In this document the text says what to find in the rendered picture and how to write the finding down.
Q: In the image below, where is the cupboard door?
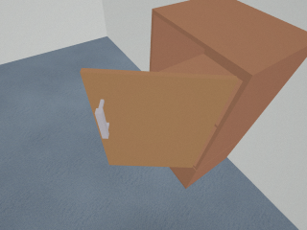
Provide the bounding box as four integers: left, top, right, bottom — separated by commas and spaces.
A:
80, 68, 238, 168

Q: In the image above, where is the handle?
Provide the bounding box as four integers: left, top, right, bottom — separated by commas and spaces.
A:
95, 99, 109, 139

